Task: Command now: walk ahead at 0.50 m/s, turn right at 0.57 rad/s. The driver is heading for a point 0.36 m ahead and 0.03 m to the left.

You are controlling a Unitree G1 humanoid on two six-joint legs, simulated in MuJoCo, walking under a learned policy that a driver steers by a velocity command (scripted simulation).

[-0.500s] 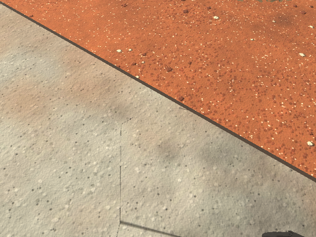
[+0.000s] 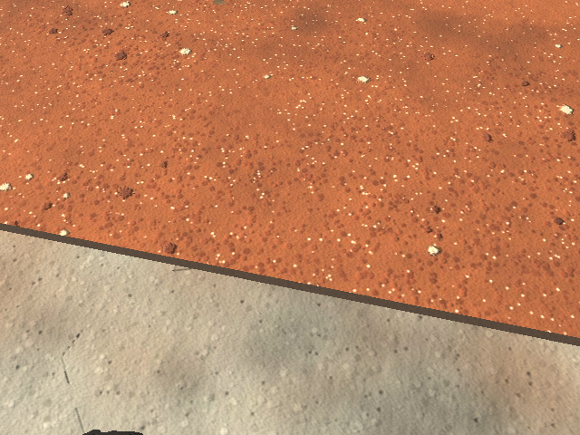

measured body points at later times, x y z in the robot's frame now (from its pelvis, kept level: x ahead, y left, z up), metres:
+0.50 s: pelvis +0.25 +0.00 +0.01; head +0.28 +0.00 +0.46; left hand +0.26 +0.26 -0.13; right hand +0.39 -0.24 -0.11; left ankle +0.38 +0.07 -0.72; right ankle +0.10 -0.05 -0.71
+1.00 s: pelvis +0.31 -0.01 +0.03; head +0.31 -0.02 +0.48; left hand +0.33 +0.22 -0.13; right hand +0.34 -0.25 -0.12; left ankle +0.38 +0.07 -0.71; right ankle +0.29 -0.13 -0.71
